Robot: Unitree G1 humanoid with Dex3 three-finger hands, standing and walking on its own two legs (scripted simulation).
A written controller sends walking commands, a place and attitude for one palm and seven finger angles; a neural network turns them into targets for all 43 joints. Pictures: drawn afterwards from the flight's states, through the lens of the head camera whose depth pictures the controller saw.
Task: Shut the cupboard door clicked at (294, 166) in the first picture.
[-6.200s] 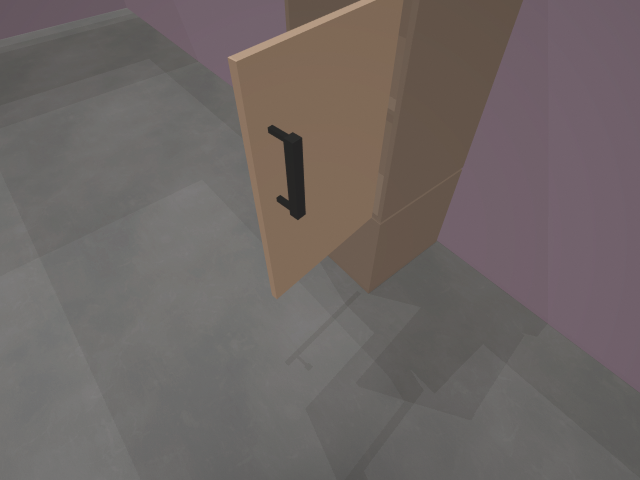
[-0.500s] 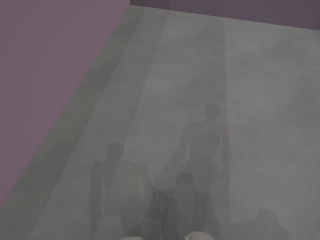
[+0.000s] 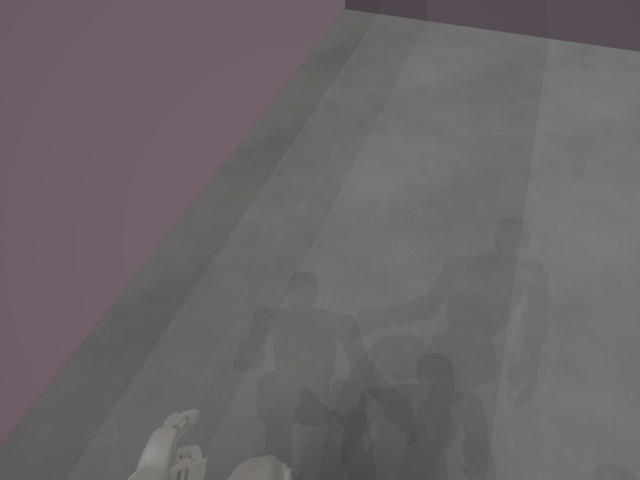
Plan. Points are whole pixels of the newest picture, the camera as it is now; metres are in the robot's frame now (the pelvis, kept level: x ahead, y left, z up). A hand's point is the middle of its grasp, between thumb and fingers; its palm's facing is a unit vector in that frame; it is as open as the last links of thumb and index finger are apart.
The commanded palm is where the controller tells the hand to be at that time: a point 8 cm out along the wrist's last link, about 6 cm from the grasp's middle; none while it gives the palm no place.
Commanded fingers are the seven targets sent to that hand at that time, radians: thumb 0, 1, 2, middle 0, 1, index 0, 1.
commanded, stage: walk to a spot facing it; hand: left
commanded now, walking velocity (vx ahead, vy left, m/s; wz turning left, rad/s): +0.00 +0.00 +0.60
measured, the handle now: out of the picture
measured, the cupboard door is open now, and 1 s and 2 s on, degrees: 97 97 97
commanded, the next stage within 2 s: none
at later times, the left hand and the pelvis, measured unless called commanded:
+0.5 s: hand out of the picture -0.04 +0.24 -0.19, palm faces +0.37 -0.90 -0.24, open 7.4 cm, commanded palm none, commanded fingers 0.00 0.90 0.90 -0.20 -0.30 -0.20 -0.30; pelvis +0.01 +0.02 -0.01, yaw +20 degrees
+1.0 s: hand out of the picture +0.06 +0.21 -0.15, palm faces +0.51 -0.81 -0.28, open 7.4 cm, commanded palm none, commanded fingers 0.00 0.90 0.90 -0.20 -0.30 -0.20 -0.30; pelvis +0.05 -0.03 +0.00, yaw +35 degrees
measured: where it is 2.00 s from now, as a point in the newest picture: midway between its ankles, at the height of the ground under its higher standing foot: outside the picture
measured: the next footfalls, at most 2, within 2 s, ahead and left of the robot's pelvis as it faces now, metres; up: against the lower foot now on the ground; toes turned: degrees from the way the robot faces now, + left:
left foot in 0.36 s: +0.05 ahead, +0.11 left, +0.00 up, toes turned +22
right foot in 0.92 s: +0.11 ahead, -0.11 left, +0.00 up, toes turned +33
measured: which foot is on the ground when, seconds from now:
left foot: up 0.00-0.34, down 0.36-0.92, up 0.94-1.00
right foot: down 0.00-0.36, up 0.38-0.90, down 0.92-1.00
